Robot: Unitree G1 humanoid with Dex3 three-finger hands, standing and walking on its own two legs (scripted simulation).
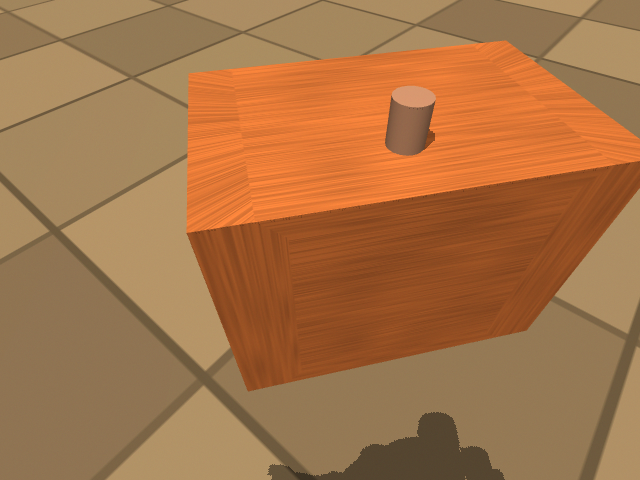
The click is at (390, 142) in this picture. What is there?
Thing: squat round
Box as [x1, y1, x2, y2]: [385, 86, 435, 155]
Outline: 418,86 403,86 395,89 392,92 385,144 391,151 399,154 415,154 420,152 424,147 435,96 431,91
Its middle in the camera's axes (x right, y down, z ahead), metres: +0.19 -0.25 +0.82
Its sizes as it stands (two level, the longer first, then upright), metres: 0.088 0.088 0.113
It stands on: a support 0.75 m high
